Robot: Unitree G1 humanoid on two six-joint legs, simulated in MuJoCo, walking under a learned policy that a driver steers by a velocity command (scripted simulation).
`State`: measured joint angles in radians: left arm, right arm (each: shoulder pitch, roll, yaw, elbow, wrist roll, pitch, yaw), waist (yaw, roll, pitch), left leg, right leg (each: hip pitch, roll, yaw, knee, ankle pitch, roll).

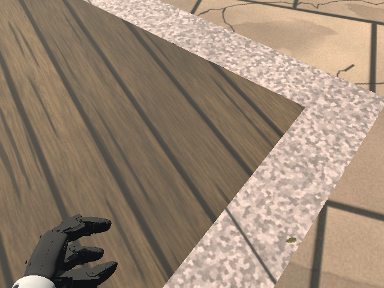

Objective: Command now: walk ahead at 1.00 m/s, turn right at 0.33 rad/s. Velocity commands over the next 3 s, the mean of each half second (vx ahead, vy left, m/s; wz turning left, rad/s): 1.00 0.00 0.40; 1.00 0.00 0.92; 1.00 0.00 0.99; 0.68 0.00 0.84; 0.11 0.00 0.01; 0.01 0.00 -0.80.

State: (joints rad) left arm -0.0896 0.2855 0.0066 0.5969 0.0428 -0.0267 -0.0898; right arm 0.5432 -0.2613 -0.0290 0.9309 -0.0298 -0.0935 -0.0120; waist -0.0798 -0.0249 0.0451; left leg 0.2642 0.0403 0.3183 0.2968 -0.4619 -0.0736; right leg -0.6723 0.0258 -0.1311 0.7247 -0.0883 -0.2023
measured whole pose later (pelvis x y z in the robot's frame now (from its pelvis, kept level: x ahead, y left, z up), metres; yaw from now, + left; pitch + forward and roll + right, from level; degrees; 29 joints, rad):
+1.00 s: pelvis +0.89 +0.17 +0.01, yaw +42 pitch +3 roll -1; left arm 0.09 0.28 0.00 0.62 0.06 -0.09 0.02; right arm 0.36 -0.38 -0.09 0.79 0.00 -0.05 0.01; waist -0.08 0.03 0.03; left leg -0.22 -0.13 -0.15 1.17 -0.41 0.13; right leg -0.49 -0.02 0.00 0.63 -0.19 0.03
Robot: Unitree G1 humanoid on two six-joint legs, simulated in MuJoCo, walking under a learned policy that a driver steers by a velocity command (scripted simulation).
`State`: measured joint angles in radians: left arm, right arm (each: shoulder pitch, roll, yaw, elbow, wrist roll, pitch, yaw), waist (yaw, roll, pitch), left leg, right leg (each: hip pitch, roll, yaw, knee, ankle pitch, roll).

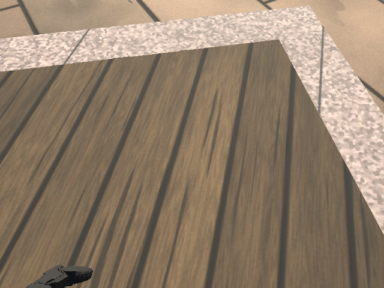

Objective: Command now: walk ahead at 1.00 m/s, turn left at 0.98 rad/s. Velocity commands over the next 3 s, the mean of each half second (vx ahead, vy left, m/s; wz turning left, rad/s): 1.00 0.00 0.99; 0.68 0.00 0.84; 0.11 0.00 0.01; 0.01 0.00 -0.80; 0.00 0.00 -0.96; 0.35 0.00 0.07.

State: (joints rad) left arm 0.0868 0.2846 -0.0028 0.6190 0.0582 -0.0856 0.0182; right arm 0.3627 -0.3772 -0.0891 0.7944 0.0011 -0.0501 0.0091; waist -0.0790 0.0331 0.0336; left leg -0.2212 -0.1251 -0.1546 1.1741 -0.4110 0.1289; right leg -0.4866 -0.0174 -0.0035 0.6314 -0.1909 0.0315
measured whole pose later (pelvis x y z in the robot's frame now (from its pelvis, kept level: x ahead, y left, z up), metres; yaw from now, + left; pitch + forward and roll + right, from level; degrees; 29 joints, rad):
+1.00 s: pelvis +0.78 +0.21 +0.02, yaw +53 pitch +1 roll -2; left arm 0.21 0.29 0.04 0.70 0.00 -0.08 0.01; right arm 0.13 -0.36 -0.07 0.62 0.03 0.01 -0.01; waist 0.04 0.02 0.12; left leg -0.62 0.01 -0.04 1.14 -0.42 -0.04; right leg -0.27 -0.03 -0.11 0.45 -0.18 0.00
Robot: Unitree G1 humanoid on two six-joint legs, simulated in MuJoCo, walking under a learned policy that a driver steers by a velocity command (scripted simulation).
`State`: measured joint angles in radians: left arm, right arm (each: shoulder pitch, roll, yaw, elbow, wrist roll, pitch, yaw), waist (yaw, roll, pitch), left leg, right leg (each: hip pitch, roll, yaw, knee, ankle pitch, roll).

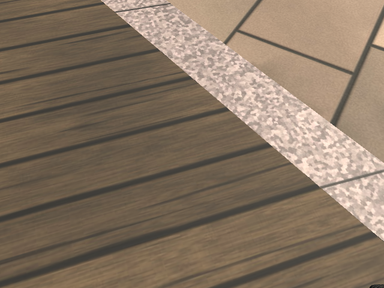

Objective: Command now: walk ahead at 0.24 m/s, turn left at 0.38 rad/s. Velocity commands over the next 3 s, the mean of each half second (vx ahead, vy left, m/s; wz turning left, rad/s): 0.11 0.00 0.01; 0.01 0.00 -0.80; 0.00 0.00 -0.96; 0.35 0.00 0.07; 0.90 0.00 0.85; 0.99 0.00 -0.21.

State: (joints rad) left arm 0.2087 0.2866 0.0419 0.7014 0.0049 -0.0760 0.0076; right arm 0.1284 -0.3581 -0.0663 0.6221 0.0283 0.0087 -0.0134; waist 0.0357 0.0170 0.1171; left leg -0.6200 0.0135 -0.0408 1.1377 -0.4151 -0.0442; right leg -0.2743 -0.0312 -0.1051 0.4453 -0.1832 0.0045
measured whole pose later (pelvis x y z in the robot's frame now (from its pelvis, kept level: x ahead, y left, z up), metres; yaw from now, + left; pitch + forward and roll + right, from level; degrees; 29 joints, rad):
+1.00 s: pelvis +0.14 -0.01 +0.00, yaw -29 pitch +3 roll +2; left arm 0.18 0.34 0.11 0.61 -0.03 0.06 0.05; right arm 0.03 -0.28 -0.09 0.73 0.02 -0.04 -0.01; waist 0.03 -0.02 0.03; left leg -0.35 -0.10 -0.15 0.53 -0.25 -0.06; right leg -0.30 0.14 0.33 0.52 -0.25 -0.03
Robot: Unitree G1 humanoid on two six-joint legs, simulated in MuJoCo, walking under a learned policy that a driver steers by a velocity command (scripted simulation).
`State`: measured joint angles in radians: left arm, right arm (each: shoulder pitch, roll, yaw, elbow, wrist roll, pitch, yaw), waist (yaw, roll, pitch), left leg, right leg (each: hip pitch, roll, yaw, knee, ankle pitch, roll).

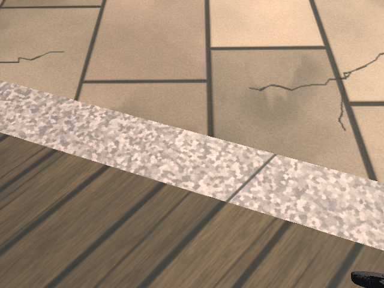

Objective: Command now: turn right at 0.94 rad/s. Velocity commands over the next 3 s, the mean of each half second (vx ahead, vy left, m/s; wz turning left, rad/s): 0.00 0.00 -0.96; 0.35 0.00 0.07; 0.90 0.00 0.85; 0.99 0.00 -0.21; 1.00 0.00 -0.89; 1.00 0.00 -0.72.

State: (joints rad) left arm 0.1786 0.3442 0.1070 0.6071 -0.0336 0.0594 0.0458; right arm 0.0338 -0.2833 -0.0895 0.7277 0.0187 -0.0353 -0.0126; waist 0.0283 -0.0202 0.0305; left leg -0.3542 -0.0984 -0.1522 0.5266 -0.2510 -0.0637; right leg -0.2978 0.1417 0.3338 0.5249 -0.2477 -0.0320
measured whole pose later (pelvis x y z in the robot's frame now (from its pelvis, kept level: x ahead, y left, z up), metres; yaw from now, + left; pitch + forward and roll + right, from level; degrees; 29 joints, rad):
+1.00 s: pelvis +0.13 -0.08 +0.00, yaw -22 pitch +3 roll -1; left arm 0.35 0.30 0.06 0.74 0.05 -0.07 0.00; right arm 0.23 -0.31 -0.08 0.74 -0.03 0.03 0.10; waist 0.01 -0.02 -0.06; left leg -0.65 0.09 0.03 0.90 -0.15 0.01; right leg 0.05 -0.05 -0.20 0.22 -0.31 0.03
